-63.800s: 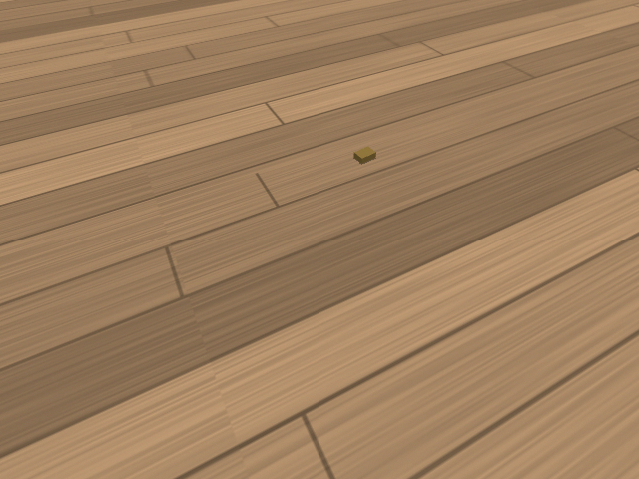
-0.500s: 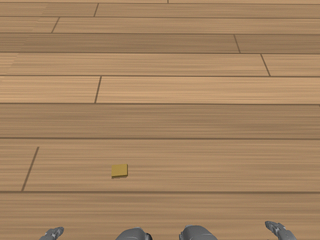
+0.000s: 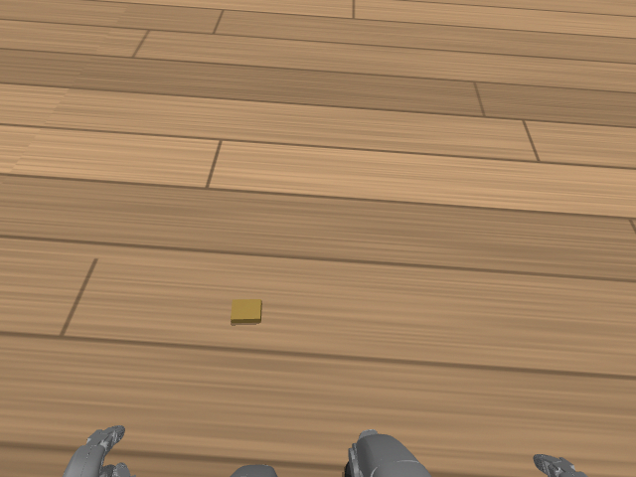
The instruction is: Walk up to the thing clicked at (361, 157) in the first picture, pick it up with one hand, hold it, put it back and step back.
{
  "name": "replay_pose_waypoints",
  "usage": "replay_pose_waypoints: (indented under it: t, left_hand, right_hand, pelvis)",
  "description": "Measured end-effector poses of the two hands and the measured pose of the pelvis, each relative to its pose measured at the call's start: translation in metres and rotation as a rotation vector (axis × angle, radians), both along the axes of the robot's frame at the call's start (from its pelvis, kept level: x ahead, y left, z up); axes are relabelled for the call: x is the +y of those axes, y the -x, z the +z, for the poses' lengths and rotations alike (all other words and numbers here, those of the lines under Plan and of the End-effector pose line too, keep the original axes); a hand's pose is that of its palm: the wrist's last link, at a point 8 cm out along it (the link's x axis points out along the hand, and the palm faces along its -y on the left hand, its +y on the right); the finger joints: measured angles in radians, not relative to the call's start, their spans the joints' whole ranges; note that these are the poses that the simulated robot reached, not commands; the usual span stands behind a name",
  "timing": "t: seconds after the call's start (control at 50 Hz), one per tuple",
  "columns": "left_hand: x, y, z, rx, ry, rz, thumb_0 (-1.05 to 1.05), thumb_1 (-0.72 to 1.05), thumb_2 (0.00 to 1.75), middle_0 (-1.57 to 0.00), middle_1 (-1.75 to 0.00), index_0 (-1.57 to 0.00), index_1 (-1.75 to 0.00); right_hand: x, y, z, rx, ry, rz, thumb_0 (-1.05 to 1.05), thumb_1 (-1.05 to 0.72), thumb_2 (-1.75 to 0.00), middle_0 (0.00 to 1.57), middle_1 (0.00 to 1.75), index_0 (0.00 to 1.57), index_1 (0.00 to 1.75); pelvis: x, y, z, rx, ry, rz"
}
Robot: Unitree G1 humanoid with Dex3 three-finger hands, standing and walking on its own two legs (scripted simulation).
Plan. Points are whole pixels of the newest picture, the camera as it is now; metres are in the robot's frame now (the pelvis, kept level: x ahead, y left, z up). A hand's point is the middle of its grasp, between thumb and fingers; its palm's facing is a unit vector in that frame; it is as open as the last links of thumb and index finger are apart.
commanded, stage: step back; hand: left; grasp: from above
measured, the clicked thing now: (246, 311) +0.64 +0.23 -0.74
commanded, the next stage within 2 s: none
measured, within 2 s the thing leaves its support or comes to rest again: neither
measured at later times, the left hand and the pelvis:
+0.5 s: hand out of the picture -0.06 +0.22 -0.12, palm faces -0.06 -0.90 -0.43, open 7.4 cm; pelvis -0.15 -0.04 +0.01, yaw -4 degrees
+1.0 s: hand out of the picture -0.23 +0.21 -0.15, palm faces -0.04 -0.92 -0.39, open 7.4 cm; pelvis -0.33 -0.06 +0.00, yaw -3 degrees
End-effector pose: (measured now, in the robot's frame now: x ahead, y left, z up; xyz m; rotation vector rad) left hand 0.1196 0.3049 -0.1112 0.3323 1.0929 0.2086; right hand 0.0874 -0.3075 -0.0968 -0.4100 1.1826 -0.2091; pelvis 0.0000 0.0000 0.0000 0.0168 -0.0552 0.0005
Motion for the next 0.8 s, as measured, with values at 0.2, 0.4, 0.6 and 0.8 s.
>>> replay_pose_waypoints:
  t: [0.2,0.4,0.6,0.8]
  left_hand:
    - [0.002,0.084,0.002,0.099,-0.014,0.005,0.01,0.91,0.90,-0.20,-0.30,-0.20,-0.30]
    - [-0.040,0.165,0.014,0.129,-0.057,-0.034,0.01,0.91,0.90,-0.20,-0.30,-0.20,-0.30]
    - [-0.045,0.188,0.033,0.003,-0.089,-0.035,0.01,0.90,0.90,-0.21,-0.30,-0.20,-0.30]
    - [-0.044,0.244,0.004,-0.029,0.003,-0.011,0.01,0.91,0.90,-0.20,-0.30,-0.20,-0.30]
  right_hand:
    - [-0.009,0.037,0.016,-0.073,0.008,0.001,0.00,-0.90,-0.90,0.21,0.30,0.20,0.30]
    - [-0.050,0.104,-0.019,-0.104,-0.045,-0.072,0.00,-0.90,-0.90,0.20,0.30,0.20,0.30]
    - [-0.052,0.202,-0.020,0.032,-0.042,-0.061,0.00,-0.90,-0.90,0.20,0.30,0.20,0.30]
    - [-0.038,0.267,-0.005,0.024,-0.010,-0.009,0.01,-0.90,-0.90,0.21,0.30,0.20,0.30]
  pelvis:
    - [-0.012,0.054,0.008,0.038,0.027,-0.051]
    - [-0.040,0.123,-0.004,0.004,0.015,-0.073]
    - [-0.046,0.180,0.005,0.034,-0.006,-0.025]
    - [-0.040,0.253,0.000,-0.011,0.021,0.011]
